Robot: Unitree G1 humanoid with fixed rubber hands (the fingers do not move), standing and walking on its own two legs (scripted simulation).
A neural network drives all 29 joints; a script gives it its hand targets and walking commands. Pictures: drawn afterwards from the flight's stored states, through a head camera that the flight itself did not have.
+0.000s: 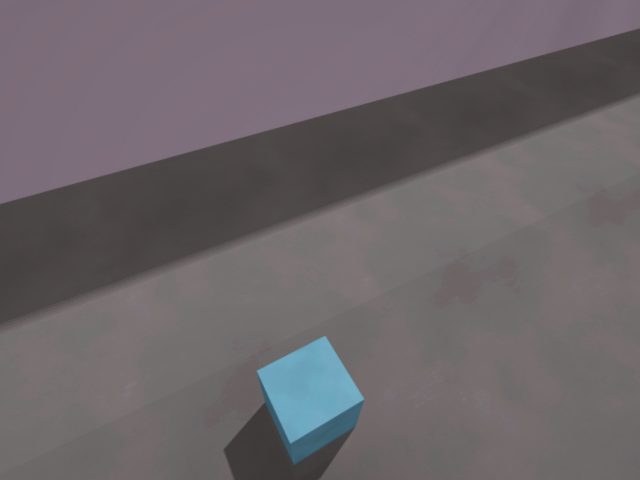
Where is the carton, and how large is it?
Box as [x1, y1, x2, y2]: [257, 336, 363, 464]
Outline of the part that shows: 325,336 257,370 265,402 293,464 354,427 363,401 362,396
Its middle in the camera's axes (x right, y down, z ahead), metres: -0.03 +0.46 +1.09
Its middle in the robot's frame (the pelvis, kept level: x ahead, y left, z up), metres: +0.41 +0.02 -0.65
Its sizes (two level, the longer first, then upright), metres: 0.210 0.200 0.250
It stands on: the floor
